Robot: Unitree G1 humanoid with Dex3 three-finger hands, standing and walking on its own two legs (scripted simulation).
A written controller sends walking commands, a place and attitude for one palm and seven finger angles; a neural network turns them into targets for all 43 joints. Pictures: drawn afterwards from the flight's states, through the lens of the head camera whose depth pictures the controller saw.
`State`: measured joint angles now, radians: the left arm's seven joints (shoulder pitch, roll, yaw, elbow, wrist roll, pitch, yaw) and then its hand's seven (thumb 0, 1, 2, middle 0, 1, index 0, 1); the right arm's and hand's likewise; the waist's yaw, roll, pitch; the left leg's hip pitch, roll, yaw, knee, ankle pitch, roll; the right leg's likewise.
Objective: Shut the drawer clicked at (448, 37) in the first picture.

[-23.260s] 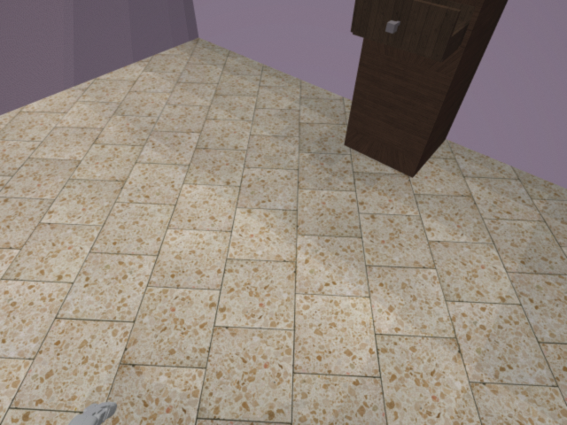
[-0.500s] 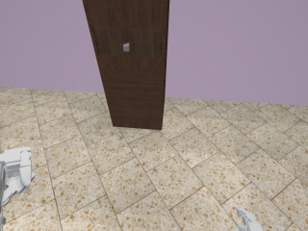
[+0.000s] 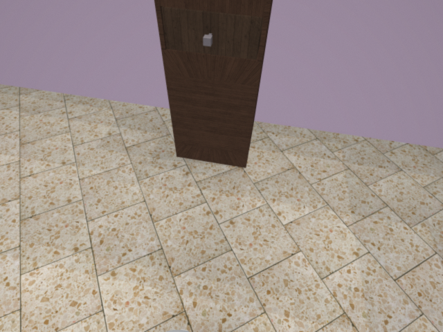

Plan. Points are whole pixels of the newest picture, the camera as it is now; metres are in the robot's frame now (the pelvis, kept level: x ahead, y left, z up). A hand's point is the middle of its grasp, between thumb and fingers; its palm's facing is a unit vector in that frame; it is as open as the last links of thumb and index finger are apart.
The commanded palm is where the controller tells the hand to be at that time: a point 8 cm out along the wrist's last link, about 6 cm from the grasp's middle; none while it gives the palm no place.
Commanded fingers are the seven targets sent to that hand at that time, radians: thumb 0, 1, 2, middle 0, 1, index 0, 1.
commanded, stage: let the arm hang, fingers relaxed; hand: left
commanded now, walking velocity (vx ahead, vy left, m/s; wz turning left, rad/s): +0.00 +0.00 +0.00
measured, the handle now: (208, 38) +1.12 +0.10 +0.01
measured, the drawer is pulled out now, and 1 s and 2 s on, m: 0.00 0.00 0.00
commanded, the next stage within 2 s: look to check the result in 0.72 s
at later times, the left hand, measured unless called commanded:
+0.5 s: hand out of the picture +0.01 +0.19 -0.16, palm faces +0.04 -0.98 -0.18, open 7.2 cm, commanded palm none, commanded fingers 0.00 0.90 0.90 -0.20 -0.30 -0.20 -0.30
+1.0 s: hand out of the picture +0.02 +0.20 -0.16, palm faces +0.00 -0.97 -0.23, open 7.4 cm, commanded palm none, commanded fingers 0.00 0.90 0.90 -0.20 -0.30 -0.20 -0.30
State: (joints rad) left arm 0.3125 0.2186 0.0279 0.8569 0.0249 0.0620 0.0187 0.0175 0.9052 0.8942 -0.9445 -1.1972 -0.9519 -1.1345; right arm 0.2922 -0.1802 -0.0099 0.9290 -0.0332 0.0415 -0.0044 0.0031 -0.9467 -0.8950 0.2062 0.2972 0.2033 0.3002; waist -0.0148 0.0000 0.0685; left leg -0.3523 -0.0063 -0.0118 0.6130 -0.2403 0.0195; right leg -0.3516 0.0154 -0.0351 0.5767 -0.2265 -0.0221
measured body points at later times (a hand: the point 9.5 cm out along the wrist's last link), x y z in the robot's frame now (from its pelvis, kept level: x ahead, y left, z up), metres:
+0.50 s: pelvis -0.02 +0.01 +0.01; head -0.01 +0.02 +0.46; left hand +0.01 +0.24 -0.15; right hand -0.01 -0.21 -0.14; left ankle +0.00 +0.11 -0.73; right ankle +0.02 -0.10 -0.73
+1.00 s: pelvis +0.00 +0.01 +0.02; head +0.02 +0.01 +0.47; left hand +0.02 +0.25 -0.14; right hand +0.00 -0.22 -0.15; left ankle +0.00 +0.11 -0.73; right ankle +0.02 -0.10 -0.73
